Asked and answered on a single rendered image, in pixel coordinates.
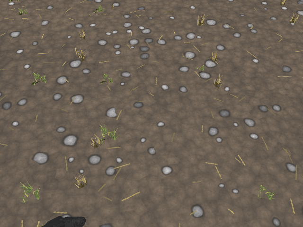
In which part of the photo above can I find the left robot hand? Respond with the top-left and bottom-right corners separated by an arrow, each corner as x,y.
42,216 -> 86,227

